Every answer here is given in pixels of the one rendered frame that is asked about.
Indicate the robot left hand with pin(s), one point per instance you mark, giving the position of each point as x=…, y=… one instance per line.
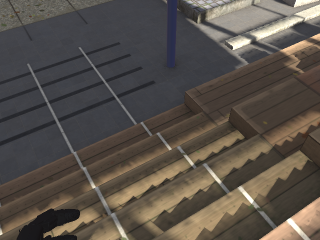
x=47, y=221

